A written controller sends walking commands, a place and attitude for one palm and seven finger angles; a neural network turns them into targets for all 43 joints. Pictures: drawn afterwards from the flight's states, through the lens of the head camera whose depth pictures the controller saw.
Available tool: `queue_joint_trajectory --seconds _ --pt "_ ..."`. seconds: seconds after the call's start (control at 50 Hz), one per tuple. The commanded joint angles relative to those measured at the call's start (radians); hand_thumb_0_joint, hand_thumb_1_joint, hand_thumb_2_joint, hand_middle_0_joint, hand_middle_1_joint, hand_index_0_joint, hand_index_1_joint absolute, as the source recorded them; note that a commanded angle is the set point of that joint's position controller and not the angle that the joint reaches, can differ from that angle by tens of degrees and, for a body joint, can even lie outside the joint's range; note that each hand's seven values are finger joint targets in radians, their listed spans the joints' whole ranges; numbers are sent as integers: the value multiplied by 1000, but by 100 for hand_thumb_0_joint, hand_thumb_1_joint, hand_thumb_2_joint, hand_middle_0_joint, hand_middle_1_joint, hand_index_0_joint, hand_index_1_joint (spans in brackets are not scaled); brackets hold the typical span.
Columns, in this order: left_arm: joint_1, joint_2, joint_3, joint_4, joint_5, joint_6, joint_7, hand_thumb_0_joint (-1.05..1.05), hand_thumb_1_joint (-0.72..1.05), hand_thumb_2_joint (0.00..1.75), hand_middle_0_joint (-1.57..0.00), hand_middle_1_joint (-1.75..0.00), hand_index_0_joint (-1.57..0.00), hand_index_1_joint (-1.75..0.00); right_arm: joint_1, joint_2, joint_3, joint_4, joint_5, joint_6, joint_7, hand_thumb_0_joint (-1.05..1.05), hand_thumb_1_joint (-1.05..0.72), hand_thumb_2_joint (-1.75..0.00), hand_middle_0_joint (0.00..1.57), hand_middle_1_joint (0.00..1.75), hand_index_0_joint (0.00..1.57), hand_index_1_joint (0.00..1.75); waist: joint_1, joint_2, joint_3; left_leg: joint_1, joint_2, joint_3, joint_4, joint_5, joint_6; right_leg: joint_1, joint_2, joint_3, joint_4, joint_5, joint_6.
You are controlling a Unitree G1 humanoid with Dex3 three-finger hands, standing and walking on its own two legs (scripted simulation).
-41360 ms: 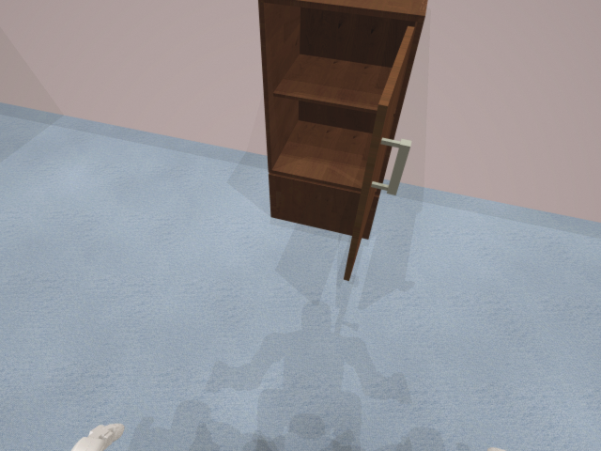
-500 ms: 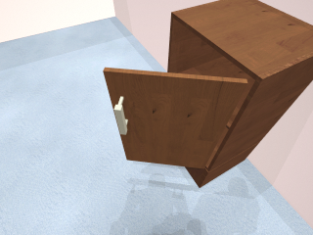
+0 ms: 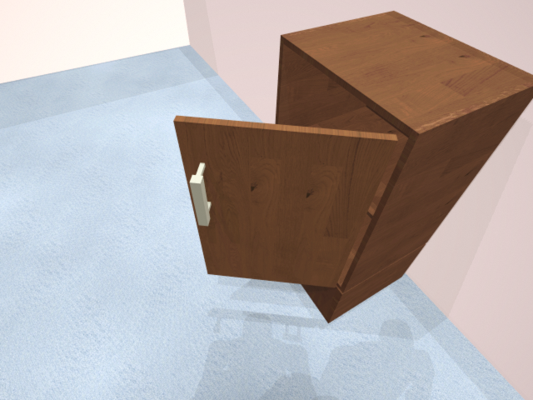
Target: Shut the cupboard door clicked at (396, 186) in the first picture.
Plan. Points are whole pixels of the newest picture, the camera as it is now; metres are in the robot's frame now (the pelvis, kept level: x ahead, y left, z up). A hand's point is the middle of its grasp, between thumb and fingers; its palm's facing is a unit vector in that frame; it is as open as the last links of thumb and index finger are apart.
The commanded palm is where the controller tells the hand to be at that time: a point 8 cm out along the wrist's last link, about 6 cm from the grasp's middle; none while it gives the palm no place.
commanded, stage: come to a stop and stand still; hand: left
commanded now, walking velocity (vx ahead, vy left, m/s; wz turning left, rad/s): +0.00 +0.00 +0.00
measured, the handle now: (202, 195) +0.52 +0.16 -0.06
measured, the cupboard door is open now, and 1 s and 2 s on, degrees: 54 54 54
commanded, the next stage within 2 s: look again from close up in 0.08 s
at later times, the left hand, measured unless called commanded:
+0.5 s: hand out of the picture +0.05 +0.19 -0.18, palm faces +0.01 -0.98 -0.21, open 7.4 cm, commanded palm none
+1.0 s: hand (146, 319) +0.23 +0.19 -0.01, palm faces +0.17 -0.98 -0.08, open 7.1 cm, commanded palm +0.13 +0.24 -0.07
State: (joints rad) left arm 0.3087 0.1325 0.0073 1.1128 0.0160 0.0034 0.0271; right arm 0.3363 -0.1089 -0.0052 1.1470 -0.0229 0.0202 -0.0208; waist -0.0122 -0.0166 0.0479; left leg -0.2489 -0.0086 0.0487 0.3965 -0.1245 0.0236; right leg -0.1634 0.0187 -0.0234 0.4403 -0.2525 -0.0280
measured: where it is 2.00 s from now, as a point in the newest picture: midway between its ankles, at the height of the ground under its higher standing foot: outside the picture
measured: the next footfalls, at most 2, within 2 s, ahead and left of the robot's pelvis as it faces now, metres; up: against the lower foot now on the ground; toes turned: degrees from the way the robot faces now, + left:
none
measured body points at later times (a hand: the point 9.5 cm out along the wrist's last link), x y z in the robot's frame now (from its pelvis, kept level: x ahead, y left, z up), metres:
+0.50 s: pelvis +0.04 +0.02 -0.01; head +0.03 +0.01 +0.44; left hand +0.05 +0.24 -0.16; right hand +0.05 -0.21 -0.17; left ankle +0.06 +0.10 -0.74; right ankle -0.01 -0.10 -0.74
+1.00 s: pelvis +0.01 +0.01 -0.03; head +0.01 +0.00 +0.42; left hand +0.22 +0.25 +0.00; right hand +0.14 -0.24 -0.13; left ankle +0.06 +0.10 -0.74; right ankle +0.03 -0.08 -0.74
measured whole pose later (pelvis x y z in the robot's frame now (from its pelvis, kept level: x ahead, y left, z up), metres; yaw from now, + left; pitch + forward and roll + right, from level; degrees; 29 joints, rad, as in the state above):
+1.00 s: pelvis +0.01 +0.01 -0.03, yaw +2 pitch +3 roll +1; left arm 0.34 0.17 0.09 0.17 -0.18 -0.26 -0.02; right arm 0.29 -0.24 -0.02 0.76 0.02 -0.29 -0.02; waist -0.04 0.02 -0.08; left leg -0.49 -0.06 0.05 0.75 -0.31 0.04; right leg -0.45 -0.02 -0.05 0.80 -0.41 -0.03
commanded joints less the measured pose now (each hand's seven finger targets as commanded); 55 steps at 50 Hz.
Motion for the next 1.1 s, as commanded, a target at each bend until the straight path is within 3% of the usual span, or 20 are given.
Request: queue_joint_trajectory --seconds 0.0,0.14,0.16,0.18,0.2,0.24,0.36,0.74,0.76,0.78,0.8,0.82,0.84,0.86,0.9,0.92,0.94,0.98,1.02,1.08 --pt "77 71 14 -15 -4 -14 8 0 90 90 -20 -30 -20 -30 40 -89 -13 -33 6 -25 -13 0 -90 -90 20 30 20 30 16 24 54 9 98 -145 -124 -224 0 -115 -100 108 -129 -132 -15" --pt "96 56 8 1 -5 -25 11 0 90 90 -20 -30 -20 -30 45 -73 -10 -25 11 -35 -16 0 -90 -90 20 30 20 30 14 -4 23 57 99 -119 -85 -92 0 -99 -111 110 -127 -30 -17" --pt "152 81 -7 17 15 -51 44 0 90 90 -20 -30 -20 -30 -84 -136 -11 -90 14 -47 0 0 -90 -90 20 30 20 30 55 56 42 2 94 -78 116 -54 -26 -112 -141 152 -145 96 -16" --pt "81 134 2 -42 4 -49 38 0 90 90 -20 -30 -20 -30 -14 -93 -12 -120 10 -32 9 0 -90 -90 20 30 20 30 -23 39 -2 9 59 -75 134 -191 -24 -174 -181 200 -180 -231 -42" --pt "49 127 7 -64 5 -45 30 0 90 90 -20 -30 -20 -30 11 -91 -17 -107 1 -26 11 0 -90 -90 20 30 20 30 -33 69 27 12 50 -68 141 -204 -16 -236 -171 196 -165 -329 -55" --pt "59 106 3 -67 3 -60 29 0 90 90 -20 -30 -20 -30 57 -77 -6 -113 1 -38 12 0 -90 -90 20 30 20 30 -39 61 -37 43 68 -84 122 -97 -7 -184 -141 153 -104 -148 -62" --pt "98 76 -5 -59 0 -52 26 0 90 90 -20 -30 -20 -30 26 -122 1 -126 10 -64 -1 0 -90 -90 20 30 20 30 4 -7 2 -9 107 -126 51 63 30 -82 -87 102 -4 74 -32" --pt "40 145 -1 -85 -2 -26 19 0 90 90 -20 -30 -20 -30 -54 -178 -3 -103 11 -60 -8 0 -90 -90 20 30 20 30 18 19 -14 79 113 -100 -2 110 29 -35 -102 103 -34 132 -7" --pt "86 142 -1 -67 13 -44 56 0 90 90 -20 -30 -20 -30 -104 -197 -3 -166 20 -58 -3 0 -90 -90 20 30 20 30 30 -23 40 32 131 -88 181 269 6 -87 -140 143 -60 393 14" --pt "-779 762 475 -1724 -123 -314 67 0 90 90 -20 -30 -20 -30 1 -403 -68 -427 38 -253 -82 0 -90 -90 20 30 20 30 -134 97 -361 414 81 -137 205 428 13 -135 -49 -19 232 467 13" --pt "-33 224 38 -1344 -143 -225 57 0 90 90 -22 -32 -22 -32 -90 -267 22 -415 98 -348 -106 0 -90 -90 20 30 20 30 -26 453 -506 546 109 -178 162 506 -15 -254 0 -62 402 52 22" --pt "9 228 98 -1334 -192 -175 96 0 90 90 -24 -34 -24 -34 -93 -270 5 -383 81 -376 -99 0 -90 -90 20 30 20 30 15 348 -489 448 103 -175 103 584 -70 -213 0 -56 420 -61 8" --pt "208 -79 -86 -1074 -179 -72 66 0 90 90 -25 -36 -25 -36 -97 -195 -1 -368 69 -375 -52 0 -90 -90 20 30 20 30 -29 244 -293 269 102 -173 4 433 -57 -336 -11 -49 360 -116 22" --pt "-48 33 -28 -1251 -185 -107 63 0 90 90 -27 -38 -27 -38 -86 -262 -48 -436 64 -378 -21 0 -90 -90 20 30 20 30 -39 172 -179 103 94 -174 55 192 -58 -325 -30 -38 293 -91 11" --pt "50 64 43 -1042 -180 -191 11 0 90 90 -31 -42 -31 -42 -135 -264 -51 -500 54 -386 -14 0 -90 -90 20 30 20 30 -35 -30 19 -200 28 -144 173 -202 -41 -395 -32 -66 176 -111 1" --pt "203 72 94 -897 -191 -241 -32 0 90 90 -33 -44 -33 -44 -139 -259 -60 -521 62 -378 -5 0 -90 -90 20 30 20 30 -9 -103 64 -286 0 -120 220 -263 -41 -434 -35 -53 144 -202 -6" --pt "256 36 82 -843 -216 -318 -89 0 90 90 -35 -46 -35 -46 -157 -250 -56 -555 55 -374 4 0 -90 -90 20 30 20 30 5 -247 46 -361 -9 -110 303 -264 -34 -496 -39 -36 179 -269 -5" --pt "355 73 156 -836 -265 -479 -228 0 90 90 -38 -50 -38 -50 -188 -260 -77 -603 37 -361 13 0 -90 -90 20 30 20 30 50 -373 -69 -483 -20 -80 454 -220 -37 -524 -47 26 290 -194 2" --pt "322 118 175 -811 -288 -605 -366 0 90 90 -42 -54 -42 -54 -203 -260 -89 -647 46 -352 27 0 -90 -90 20 30 20 30 56 -338 -116 -613 -32 -63 552 -279 -47 -539 -80 128 359 -211 11" --pt "195 251 281 -934 -323 -666 -458 0 90 90 -47 -60 -47 -60 -238 -267 -89 -752 55 -343 28 0 -90 -90 20 30 20 30 88 -44 -230 -712 -43 -26 657 -365 -31 -571 -77 199 428 -426 -8"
